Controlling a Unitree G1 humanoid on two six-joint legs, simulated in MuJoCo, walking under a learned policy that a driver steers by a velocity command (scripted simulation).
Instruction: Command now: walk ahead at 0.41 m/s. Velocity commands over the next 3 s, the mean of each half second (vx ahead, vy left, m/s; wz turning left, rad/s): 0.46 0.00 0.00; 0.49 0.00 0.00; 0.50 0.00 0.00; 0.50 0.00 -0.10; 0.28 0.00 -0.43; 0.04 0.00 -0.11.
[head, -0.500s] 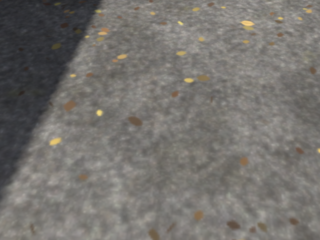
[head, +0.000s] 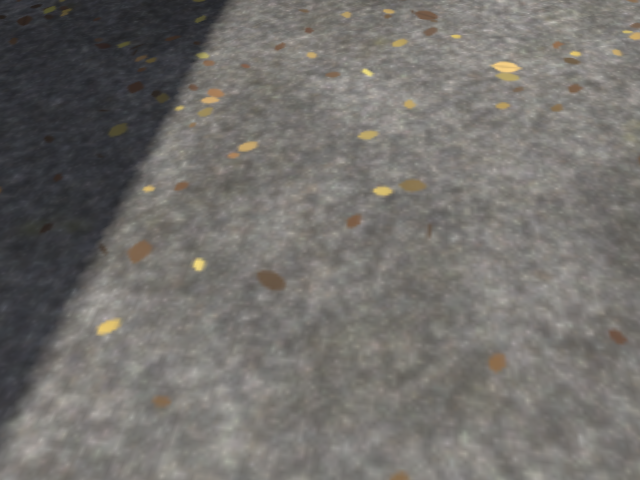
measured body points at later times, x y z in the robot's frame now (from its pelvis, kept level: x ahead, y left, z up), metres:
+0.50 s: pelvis +0.27 +0.04 -0.01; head +0.31 +0.04 +0.44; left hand +0.24 +0.29 -0.15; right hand +0.43 -0.22 -0.13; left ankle +0.36 +0.12 -0.73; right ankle +0.09 -0.10 -0.62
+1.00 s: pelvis +0.58 -0.03 -0.01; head +0.61 -0.04 +0.44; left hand +0.75 +0.22 -0.12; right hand +0.56 -0.29 -0.16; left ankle +0.40 +0.12 -0.66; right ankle +0.67 -0.12 -0.73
